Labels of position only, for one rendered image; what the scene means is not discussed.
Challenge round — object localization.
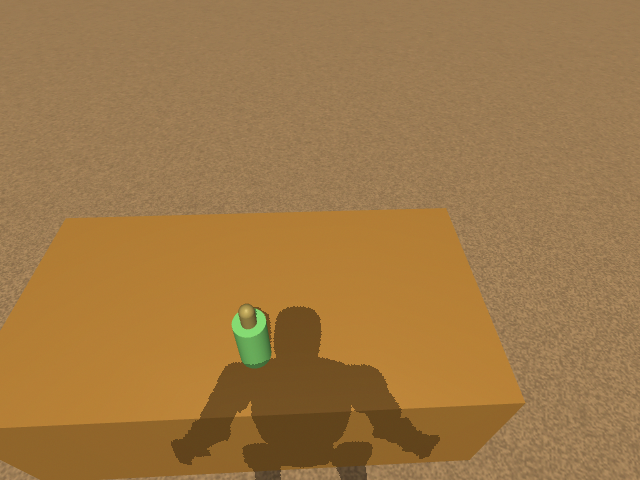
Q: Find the bottle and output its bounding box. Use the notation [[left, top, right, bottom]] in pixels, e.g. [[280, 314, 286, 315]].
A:
[[232, 304, 271, 369]]

